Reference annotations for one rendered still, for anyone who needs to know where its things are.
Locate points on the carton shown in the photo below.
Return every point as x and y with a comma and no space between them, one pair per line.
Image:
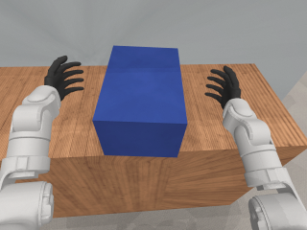
141,108

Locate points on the pedestal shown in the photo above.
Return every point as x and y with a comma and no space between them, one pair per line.
208,170

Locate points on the robot left forearm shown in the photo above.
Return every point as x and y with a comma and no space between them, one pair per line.
30,136

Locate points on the robot right upper arm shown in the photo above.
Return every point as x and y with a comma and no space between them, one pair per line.
276,212

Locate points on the robot right forearm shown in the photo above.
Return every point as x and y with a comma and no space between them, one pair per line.
252,136

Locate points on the robot left upper arm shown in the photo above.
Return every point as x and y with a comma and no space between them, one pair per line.
26,205

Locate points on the right robot hand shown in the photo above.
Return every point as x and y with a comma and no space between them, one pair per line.
229,86

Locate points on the left robot hand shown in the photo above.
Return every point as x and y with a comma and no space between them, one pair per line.
56,76

